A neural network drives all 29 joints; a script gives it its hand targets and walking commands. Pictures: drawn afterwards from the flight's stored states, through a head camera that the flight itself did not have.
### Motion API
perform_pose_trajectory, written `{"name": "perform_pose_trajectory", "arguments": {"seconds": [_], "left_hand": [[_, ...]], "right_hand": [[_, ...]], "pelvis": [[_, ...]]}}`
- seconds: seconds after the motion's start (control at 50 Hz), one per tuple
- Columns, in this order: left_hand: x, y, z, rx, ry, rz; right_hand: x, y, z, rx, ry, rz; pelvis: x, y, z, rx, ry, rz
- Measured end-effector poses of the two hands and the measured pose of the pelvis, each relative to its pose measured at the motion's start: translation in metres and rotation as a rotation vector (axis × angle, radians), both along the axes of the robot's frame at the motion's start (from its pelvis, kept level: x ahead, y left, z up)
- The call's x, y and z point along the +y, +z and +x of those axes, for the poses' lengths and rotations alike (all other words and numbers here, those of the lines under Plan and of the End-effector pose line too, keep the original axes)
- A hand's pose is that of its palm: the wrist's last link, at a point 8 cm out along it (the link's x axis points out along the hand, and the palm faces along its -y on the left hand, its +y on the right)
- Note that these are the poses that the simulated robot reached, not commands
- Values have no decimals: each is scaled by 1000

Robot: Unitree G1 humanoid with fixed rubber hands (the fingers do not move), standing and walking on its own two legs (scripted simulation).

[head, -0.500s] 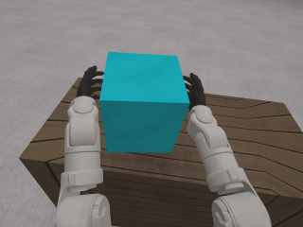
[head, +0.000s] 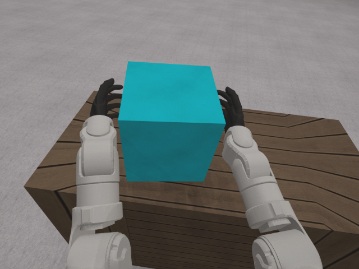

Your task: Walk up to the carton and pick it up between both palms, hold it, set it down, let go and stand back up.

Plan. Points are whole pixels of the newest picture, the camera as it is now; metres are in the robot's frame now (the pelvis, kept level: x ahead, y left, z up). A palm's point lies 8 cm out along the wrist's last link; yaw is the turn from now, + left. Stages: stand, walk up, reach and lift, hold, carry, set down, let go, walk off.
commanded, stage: hold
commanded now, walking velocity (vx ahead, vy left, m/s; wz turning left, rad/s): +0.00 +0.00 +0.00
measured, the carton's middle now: (168, 124) +0.39 +0.01 +0.14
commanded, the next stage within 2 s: none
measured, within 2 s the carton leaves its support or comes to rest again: neither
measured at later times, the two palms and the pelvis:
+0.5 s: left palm (101, 117) +0.37 +0.14 +0.19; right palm (232, 125) +0.36 -0.13 +0.17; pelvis +0.00 +0.00 +0.00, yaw +0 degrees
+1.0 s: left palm (102, 117) +0.37 +0.14 +0.19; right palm (233, 124) +0.36 -0.13 +0.17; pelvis +0.00 +0.00 +0.00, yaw +0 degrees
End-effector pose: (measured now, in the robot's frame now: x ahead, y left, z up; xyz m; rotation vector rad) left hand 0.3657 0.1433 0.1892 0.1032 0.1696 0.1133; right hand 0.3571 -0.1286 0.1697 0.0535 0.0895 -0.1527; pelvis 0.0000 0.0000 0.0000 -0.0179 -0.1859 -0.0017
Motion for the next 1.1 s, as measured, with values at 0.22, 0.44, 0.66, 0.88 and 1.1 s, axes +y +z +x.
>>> {"name": "perform_pose_trajectory", "arguments": {"seconds": [0.22, 0.44, 0.66, 0.88, 1.1], "left_hand": [[0, -2, 1, 14, -6, -8], [1, -1, 0, 19, 0, -1], [-1, -6, 2, 26, -9, -1], [-4, -1, 3, 7, -11, 3], [1, -4, -1, 13, -4, -7]], "right_hand": [[1, 0, 0, 12, -3, -10], [2, -1, 1, 15, 2, -5], [-1, -5, 1, 17, -2, 2], [-3, 0, 2, -4, -2, -1], [2, -1, -1, 2, -4, -6]], "pelvis": [[-1, 0, -1, -6, -1, 3], [-1, 0, -1, -3, -1, 3], [-1, 0, -2, -1, 4, 2], [-2, 0, 1, 5, -2, 2], [-1, 0, 0, -5, 2, 2]]}}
